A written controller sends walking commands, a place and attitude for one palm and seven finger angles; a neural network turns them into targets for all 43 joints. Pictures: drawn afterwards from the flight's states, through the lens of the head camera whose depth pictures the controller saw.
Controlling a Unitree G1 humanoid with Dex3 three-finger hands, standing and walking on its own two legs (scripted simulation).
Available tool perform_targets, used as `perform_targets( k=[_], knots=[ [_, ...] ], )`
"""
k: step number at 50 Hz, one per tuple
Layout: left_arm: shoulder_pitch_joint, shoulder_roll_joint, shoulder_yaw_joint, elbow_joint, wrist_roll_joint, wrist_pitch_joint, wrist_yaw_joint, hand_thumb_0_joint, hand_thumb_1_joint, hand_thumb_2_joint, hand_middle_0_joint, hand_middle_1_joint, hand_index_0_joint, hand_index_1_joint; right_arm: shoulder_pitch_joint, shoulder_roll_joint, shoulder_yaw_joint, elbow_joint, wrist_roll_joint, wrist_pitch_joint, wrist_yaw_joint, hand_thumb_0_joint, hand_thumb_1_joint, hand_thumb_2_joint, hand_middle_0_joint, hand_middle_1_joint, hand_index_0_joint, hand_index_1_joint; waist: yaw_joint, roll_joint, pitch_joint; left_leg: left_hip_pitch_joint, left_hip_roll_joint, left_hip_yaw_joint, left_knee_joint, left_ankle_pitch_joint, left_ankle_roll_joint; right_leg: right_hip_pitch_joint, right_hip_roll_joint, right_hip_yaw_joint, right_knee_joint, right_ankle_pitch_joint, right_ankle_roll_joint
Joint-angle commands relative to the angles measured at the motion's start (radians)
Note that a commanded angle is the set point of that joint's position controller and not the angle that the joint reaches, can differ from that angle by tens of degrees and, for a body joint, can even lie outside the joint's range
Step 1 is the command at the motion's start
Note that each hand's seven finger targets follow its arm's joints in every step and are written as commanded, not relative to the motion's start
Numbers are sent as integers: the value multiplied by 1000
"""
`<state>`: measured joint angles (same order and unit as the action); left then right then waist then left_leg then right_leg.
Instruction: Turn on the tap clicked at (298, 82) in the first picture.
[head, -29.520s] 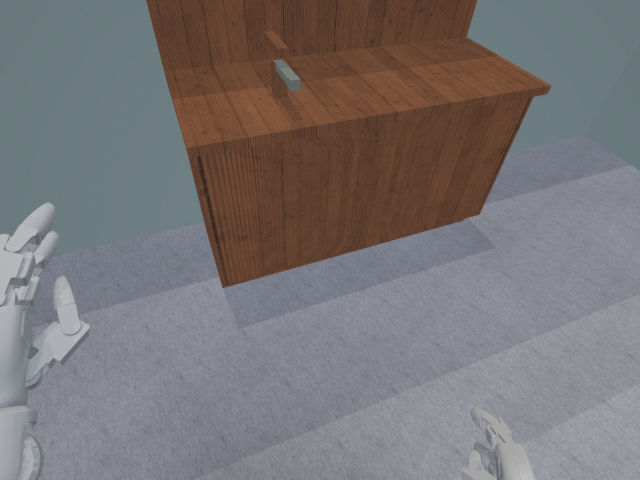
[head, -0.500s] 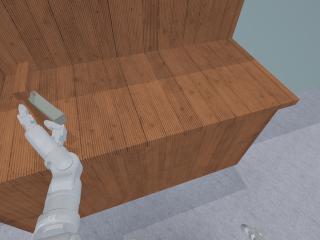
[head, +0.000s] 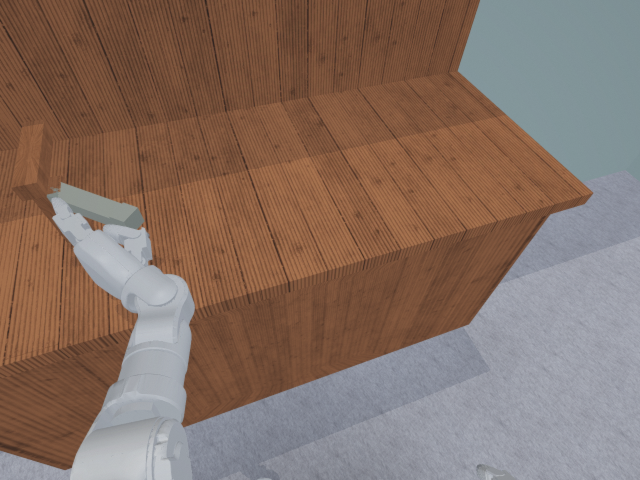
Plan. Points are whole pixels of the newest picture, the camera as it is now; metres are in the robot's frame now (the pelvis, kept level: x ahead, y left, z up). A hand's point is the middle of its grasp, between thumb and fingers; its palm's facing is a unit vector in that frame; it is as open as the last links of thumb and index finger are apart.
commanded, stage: push the lever round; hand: left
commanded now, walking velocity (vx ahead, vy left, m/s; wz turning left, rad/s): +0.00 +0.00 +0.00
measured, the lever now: (127, 218) +0.43 +0.28 +0.07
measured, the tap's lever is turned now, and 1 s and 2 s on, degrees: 48 77 77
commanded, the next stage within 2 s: lift the hand up off the lever in 0.82 s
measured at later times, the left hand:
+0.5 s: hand (163, 218) +0.44 +0.23 +0.07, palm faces +0.87 -0.49 -0.08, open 7.5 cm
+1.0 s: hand (174, 199) +0.47 +0.22 +0.07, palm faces +0.86 -0.50 -0.11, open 7.5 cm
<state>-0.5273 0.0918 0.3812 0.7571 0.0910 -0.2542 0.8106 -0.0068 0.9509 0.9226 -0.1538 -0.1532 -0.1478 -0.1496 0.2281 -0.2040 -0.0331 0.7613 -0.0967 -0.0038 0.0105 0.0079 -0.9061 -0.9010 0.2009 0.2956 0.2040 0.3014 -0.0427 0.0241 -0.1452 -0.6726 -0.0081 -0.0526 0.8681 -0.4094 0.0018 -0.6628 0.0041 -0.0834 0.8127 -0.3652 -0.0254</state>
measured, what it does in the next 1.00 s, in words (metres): stands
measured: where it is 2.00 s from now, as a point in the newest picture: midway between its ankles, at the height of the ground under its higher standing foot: outside the picture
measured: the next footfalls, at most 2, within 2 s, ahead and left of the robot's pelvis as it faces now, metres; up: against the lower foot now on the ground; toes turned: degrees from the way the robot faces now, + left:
none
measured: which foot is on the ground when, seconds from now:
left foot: down 0.00-1.00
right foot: down 0.00-1.00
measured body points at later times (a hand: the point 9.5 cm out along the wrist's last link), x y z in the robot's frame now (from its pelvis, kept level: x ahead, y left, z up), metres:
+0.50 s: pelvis +0.00 -0.01 +0.00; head +0.05 -0.01 +0.44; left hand +0.39 +0.25 +0.08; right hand +0.08 -0.26 -0.13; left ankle +0.01 +0.11 -0.70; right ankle +0.02 -0.11 -0.70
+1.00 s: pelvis +0.01 -0.01 +0.00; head +0.08 -0.01 +0.44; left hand +0.43 +0.25 +0.08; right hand +0.03 -0.27 -0.14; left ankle +0.01 +0.11 -0.70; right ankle +0.02 -0.11 -0.70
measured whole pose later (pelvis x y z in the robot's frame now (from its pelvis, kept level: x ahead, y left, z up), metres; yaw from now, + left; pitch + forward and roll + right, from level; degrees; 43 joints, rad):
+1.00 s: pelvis +0.01 -0.01 +0.00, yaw -1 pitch +17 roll -1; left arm -0.81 0.20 0.52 1.05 0.18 -0.26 0.91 -0.01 0.96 0.94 -0.16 -0.15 -0.15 -0.15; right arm 0.31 -0.21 -0.05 0.79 -0.13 0.03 0.06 0.01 -0.91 -0.90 0.20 0.30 0.20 0.30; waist -0.12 0.02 -0.16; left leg -0.76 0.01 -0.06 0.88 -0.42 -0.02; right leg -0.76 0.02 -0.09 0.84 -0.38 -0.04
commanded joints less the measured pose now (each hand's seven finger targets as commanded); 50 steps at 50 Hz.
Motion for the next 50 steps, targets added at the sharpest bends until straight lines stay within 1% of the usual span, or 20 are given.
perform_targets(
  k=[1,4,8,9,11,13,14,15,18,19,21,22,24,27,29,33,38,39,42,50],
  knots=[
    [-438,109,-59,-187,47,-59,18,0,900,900,-150,-150,-150,-150,2,-137,-47,-92,-1,-25,-2,0,-900,-900,200,300,200,300,-27,21,-295,145,2,-1,-111,278,-14,160,5,21,-93,204,-11],
    [-440,144,-20,-174,54,-58,35,0,900,900,-150,-150,-150,-150,6,-141,-51,-86,-5,-20,1,0,-900,-900,200,300,200,300,-19,27,-311,139,0,2,-107,282,-11,174,6,24,-96,215,-12],
    [-482,103,-52,-153,59,-53,51,0,900,900,-150,-150,-150,-150,13,-137,-52,-81,-8,-17,12,0,-900,-900,200,300,200,300,-35,21,-309,142,1,5,-105,279,-8,164,5,19,-98,215,-10],
    [-468,130,-18,-135,61,-49,58,0,900,900,-150,-150,-150,-150,16,-141,-54,-76,-10,-15,11,0,-900,-900,200,300,200,300,-23,19,-312,131,0,1,-106,275,-9,166,7,20,-94,210,-11],
    [-534,114,-39,-128,67,-48,67,0,900,900,-150,-150,-150,-150,17,-136,-51,-71,-10,-11,14,0,-900,-900,200,300,200,300,-46,14,-304,125,-1,4,-104,251,-3,156,1,22,-101,198,-6],
    [-521,124,-22,-98,70,-45,78,0,900,900,-150,-150,-150,-150,20,-138,-54,-69,-14,-13,17,0,-900,-900,200,300,200,300,-45,-17,-316,111,-2,9,-101,234,3,166,3,22,-104,191,-4],
    [-527,149,3,-88,77,-43,84,0,900,900,-150,-150,-150,-150,21,-141,-54,-63,-15,-10,15,0,-900,-900,200,300,200,300,-37,8,-313,109,-2,6,-103,241,0,162,4,24,-101,196,-6],
    [-550,121,-21,-75,80,-39,86,0,900,900,-150,-150,-150,-150,29,-137,-52,-63,-16,-9,19,0,-900,-900,200,300,200,300,-47,11,-312,114,-2,7,-104,248,0,156,2,20,-96,200,-5],
    [-581,164,12,-52,89,-40,93,0,900,900,-150,-150,-150,-150,39,-137,-52,-60,-19,-7,21,0,-900,-900,200,300,200,300,-50,0,-330,96,-5,16,-93,238,9,170,0,30,-102,213,-1],
    [-556,205,53,-38,92,-40,95,0,900,900,-150,-150,-150,-150,46,-142,-56,-59,-20,-4,18,0,-900,-900,200,300,200,300,-37,-17,-336,82,-6,15,-92,244,10,189,2,32,-100,229,0],
    [-580,177,24,-39,97,-44,90,0,900,900,-150,-150,-150,-150,51,-135,-54,-64,-19,-1,21,0,-900,-900,200,300,200,300,-49,5,-338,85,-7,23,-90,252,11,186,-2,35,-97,247,2],
    [-574,191,38,-16,98,-43,91,0,900,900,-150,-150,-150,-150,57,-137,-54,-61,-17,2,22,0,-900,-900,200,300,200,300,-49,-16,-324,76,-5,18,-91,243,12,184,-1,32,-99,239,2],
    [-594,209,53,-7,106,-46,92,0,900,900,-150,-150,-150,-150,60,-140,-54,-56,-19,4,21,0,-900,-900,200,300,200,300,-49,21,-319,79,-5,17,-90,237,12,166,1,34,-97,228,0],
    [-615,207,46,12,107,-49,92,0,900,900,-150,-150,-150,-150,72,-139,-55,-58,-19,6,24,0,-900,-900,200,300,200,300,-62,-3,-324,72,-5,20,-87,234,16,171,1,34,-97,234,4],
    [-608,245,81,14,109,-51,94,0,900,900,-150,-150,-150,-150,82,-144,-57,-56,-22,8,23,0,-900,-900,200,300,200,300,-51,3,-344,72,-7,20,-83,250,17,184,2,38,-93,255,3],
    [-659,220,54,49,111,-52,92,0,900,900,-150,-150,-150,-150,89,-142,-53,-54,-23,8,27,0,-900,-900,200,300,200,300,-74,-7,-316,58,-6,22,-86,218,21,160,2,36,-99,225,8],
    [-707,270,81,108,120,-49,96,0,900,900,-150,-150,-150,-150,111,-150,-54,-42,-26,7,25,0,-900,-900,200,300,200,300,-88,-3,-321,40,-4,20,-83,192,24,142,3,40,-99,196,10],
    [-720,287,93,95,126,-53,97,0,900,900,-150,-150,-150,-150,118,-152,-54,-39,-28,10,25,0,-900,-900,200,300,200,300,-80,37,-334,56,-4,18,-83,217,21,139,5,40,-92,214,6],
    [-692,264,84,112,122,-52,97,0,900,900,-150,-150,-150,-150,138,-149,-56,-43,-30,10,34,0,-900,-900,200,300,200,300,-80,11,-375,73,-3,20,-72,275,20,155,11,32,-80,266,7],
    [-708,259,79,71,120,-51,96,0,900,900,-150,-150,-150,-150,163,-154,-58,-40,-31,13,49,0,-900,-900,200,300,200,300,-78,60,-393,124,4,14,-79,336,10,151,17,22,-77,291,2]
  ],
)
